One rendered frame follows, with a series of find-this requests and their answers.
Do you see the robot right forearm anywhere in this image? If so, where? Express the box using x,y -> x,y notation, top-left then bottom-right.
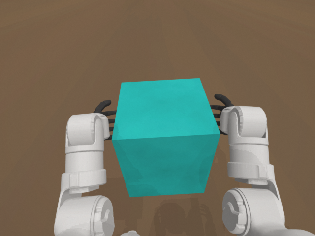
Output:
220,106 -> 284,212

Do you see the robot left forearm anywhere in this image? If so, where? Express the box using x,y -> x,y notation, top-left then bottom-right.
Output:
54,113 -> 110,234

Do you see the robot right hand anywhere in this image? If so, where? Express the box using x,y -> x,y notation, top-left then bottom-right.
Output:
210,94 -> 234,135

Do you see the robot right upper arm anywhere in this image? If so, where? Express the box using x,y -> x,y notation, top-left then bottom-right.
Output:
222,188 -> 315,236

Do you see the robot left hand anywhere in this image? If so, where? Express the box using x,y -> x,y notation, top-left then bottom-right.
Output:
93,100 -> 117,140

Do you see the carton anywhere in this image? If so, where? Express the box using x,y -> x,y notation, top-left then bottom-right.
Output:
112,78 -> 220,197

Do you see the robot left upper arm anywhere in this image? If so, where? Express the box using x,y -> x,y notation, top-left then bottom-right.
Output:
55,195 -> 115,236

